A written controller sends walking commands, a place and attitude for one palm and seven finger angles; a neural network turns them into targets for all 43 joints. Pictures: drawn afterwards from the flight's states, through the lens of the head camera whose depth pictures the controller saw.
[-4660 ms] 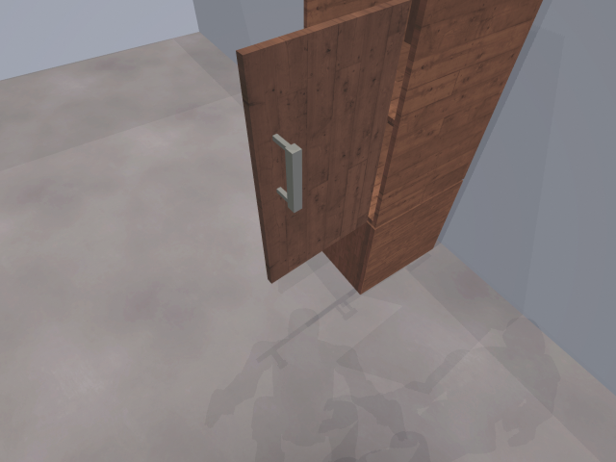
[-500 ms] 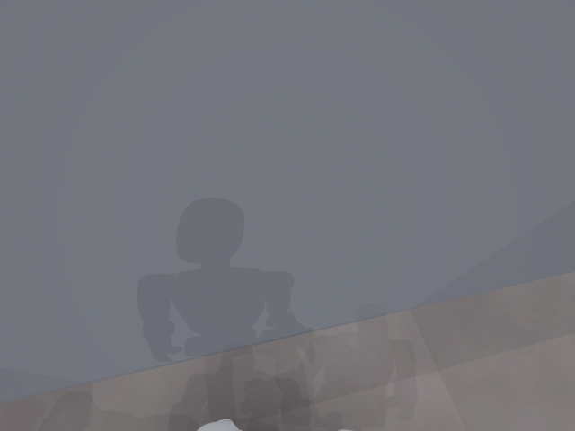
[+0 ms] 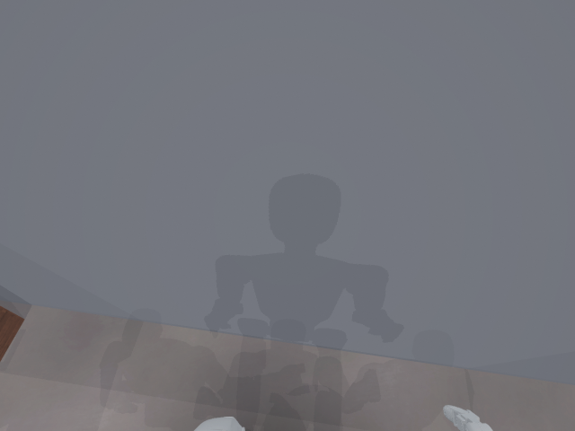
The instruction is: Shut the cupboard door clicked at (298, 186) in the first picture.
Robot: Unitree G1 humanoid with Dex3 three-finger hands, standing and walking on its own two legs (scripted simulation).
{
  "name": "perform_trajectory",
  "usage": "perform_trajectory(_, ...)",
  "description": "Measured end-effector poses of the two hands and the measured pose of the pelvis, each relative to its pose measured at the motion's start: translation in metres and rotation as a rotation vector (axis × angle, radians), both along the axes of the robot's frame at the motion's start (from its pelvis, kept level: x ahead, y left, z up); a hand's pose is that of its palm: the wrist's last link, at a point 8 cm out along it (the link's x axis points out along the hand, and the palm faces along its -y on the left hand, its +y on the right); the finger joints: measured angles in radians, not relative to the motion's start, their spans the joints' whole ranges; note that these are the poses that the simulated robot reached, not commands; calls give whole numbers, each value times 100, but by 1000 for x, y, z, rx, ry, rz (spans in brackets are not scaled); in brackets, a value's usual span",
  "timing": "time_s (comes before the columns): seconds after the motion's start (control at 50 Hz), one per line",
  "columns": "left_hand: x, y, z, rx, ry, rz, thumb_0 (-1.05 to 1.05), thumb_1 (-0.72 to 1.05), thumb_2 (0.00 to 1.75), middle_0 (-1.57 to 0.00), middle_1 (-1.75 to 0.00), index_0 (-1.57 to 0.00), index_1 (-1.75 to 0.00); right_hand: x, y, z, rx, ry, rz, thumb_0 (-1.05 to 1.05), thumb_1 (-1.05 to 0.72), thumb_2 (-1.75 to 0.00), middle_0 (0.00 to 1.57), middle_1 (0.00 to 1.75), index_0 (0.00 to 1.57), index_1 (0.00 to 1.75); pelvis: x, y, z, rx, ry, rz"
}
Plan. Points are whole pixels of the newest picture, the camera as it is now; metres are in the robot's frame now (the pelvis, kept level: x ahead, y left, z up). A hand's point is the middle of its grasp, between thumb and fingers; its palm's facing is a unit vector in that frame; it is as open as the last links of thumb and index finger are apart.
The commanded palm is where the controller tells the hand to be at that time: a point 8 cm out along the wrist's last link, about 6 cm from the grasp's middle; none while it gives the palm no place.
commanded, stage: turn to face it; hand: left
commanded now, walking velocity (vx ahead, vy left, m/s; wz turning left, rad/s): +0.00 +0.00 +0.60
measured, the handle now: out of the picture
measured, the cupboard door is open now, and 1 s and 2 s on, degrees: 94 94 94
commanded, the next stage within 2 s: none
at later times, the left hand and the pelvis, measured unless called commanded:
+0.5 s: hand out of the picture +0.04 +0.16 -0.15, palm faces +0.31 -0.92 -0.26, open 7.3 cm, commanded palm none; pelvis +0.02 -0.06 +0.01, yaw +19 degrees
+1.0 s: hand out of the picture -0.01 +0.16 -0.15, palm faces +0.58 -0.75 -0.31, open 7.3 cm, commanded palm none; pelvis +0.04 -0.08 +0.00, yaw +37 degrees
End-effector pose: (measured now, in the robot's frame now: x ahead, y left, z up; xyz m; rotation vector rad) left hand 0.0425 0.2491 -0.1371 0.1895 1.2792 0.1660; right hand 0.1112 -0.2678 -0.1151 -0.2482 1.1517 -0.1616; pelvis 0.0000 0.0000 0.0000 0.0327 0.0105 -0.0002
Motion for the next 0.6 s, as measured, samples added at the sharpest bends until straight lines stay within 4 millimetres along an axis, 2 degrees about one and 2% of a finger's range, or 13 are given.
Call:
perform_trajectory(0.06, -14, 12, -12, 7, 41, 51, 1, 90, 90, -20, -29, -21, -30, 19, 9, -3, -13, -38, 59, 0, -91, -90, 19, 30, 20, 30, 1, 2, -9, -14, -5, 37)
perform_trajectory(0.14, -12, 15, -5, 25, 24, 112, 1, 91, 90, -20, -29, -20, -30, 21, 15, -1, -12, -6, 110, 0, -91, -90, 20, 30, 20, 30, 1, -6, -2, -31, -11, 89)
perform_trajectory(0.24, 2, 5, 13, 42, -63, 151, 1, 91, 90, -20, -29, -20, -30, 19, 11, -8, 20, 59, 149, 0, -90, -90, 20, 30, 20, 30, 5, -21, 4, -45, -11, 149)
perform_trajectory(0.32, 7, -9, 19, 81, -124, 173, 1, 91, 90, -20, -29, -20, -30, 26, -3, -24, 53, 83, 165, 0, -90, -90, 20, 30, 21, 30, 11, -42, -4, -24, 0, 201)
perform_trajectory(0.38, -2, -23, 22, 93, -125, 207, 1, 91, 90, -20, -29, -20, -30, 37, -12, -28, 56, 97, 188, 1, -90, -90, 20, 30, 20, 30, 12, -50, -4, -18, -11, 249)
perform_trajectory(0.46, -18, -42, 23, 63, -91, 258, 1, 91, 90, -20, -29, -21, -30, 54, -12, -18, 52, 102, 227, 1, -91, -90, 20, 30, 20, 30, 17, -54, 5, -3, -12, 304)
perform_trajectory(0.54, -35, -53, 16, 17, -76, 318, 1, 90, 90, -20, -29, -21, -30, 74, 1, -8, 42, 89, 301, 1, -91, -90, 20, 30, 20, 30, 20, -54, 8, 9, -5, 359)
perform_trajectory(0.6, -54, -53, 3, -14, -65, 378, 1, 90, 90, -20, -30, -21, -30, 92, 18, -5, 24, 60, 368, 1, -91, -90, 19, 30, 20, 30, 19, -48, 2, -2, -6, 405)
